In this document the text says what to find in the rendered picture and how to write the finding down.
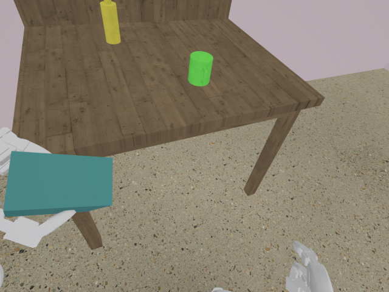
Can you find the robot left hand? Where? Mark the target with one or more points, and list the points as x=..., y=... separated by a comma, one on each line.
x=23, y=230

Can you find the sponge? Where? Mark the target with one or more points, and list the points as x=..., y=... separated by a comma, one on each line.
x=45, y=183

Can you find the robot right hand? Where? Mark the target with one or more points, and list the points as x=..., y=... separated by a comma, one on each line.
x=313, y=279

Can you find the table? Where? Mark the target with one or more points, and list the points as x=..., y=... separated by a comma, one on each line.
x=79, y=95

